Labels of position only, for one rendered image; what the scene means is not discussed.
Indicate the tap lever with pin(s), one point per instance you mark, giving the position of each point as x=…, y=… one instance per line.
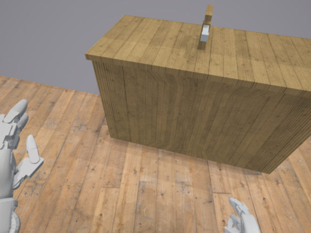
x=205, y=33

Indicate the robot left hand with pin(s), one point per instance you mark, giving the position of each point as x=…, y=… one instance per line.
x=11, y=126

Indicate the robot right hand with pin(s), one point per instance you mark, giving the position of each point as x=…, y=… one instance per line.
x=247, y=223

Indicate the counter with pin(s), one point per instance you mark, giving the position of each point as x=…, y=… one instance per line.
x=242, y=98

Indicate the left robot forearm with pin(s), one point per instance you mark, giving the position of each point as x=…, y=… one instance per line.
x=9, y=220

